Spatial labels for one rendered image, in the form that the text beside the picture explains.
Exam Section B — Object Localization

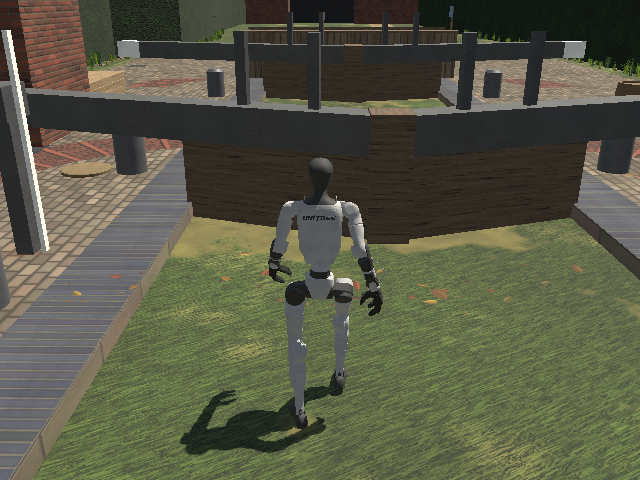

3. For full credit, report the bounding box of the left robot upper arm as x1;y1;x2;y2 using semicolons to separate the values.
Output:
272;201;300;254

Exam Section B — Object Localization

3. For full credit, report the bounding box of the robot left forearm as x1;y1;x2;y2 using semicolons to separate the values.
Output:
268;238;284;269

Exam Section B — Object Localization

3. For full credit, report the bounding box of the right robot hand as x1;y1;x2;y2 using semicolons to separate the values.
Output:
360;288;383;316

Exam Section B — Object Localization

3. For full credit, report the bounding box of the right robot upper arm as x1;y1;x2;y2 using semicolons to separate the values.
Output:
341;201;367;259

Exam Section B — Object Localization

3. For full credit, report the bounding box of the robot right forearm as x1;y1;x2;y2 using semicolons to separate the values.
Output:
358;243;380;292

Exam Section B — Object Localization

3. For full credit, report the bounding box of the left robot foot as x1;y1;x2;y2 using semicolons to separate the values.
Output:
289;401;308;429

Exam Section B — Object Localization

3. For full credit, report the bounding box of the left robot shin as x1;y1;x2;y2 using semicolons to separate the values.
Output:
288;344;306;415

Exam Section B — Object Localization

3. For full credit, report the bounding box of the left robot hand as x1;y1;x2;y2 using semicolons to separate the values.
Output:
269;265;292;283

